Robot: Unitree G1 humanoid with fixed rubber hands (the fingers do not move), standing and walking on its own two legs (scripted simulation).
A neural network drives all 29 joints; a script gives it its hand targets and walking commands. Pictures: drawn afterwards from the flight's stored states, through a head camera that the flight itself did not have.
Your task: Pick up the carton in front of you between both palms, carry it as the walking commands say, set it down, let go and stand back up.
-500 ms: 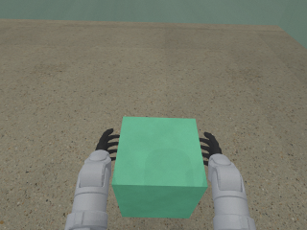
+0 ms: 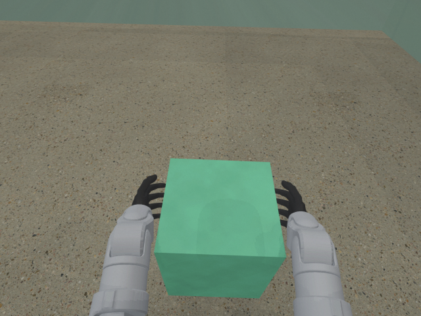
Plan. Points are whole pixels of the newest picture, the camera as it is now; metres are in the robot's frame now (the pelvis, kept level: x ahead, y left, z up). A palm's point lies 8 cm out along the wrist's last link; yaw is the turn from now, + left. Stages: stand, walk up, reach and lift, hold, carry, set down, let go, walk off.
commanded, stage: carry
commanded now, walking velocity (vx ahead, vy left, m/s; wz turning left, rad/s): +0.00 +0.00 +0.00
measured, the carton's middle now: (216, 231) +0.30 +0.00 -0.04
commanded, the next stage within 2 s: hold in 0.78 s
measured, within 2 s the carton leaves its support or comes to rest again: neither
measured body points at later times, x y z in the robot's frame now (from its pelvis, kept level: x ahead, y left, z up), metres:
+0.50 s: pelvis +0.01 +0.00 +0.00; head +0.00 +0.00 +0.45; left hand +0.32 +0.15 +0.03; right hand +0.32 -0.15 +0.03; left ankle +0.03 +0.08 -0.74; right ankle +0.01 -0.11 -0.74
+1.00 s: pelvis +0.01 -0.01 +0.01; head -0.02 -0.01 +0.46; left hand +0.30 +0.15 +0.04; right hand +0.31 -0.15 +0.04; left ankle +0.03 +0.08 -0.74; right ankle +0.01 -0.12 -0.74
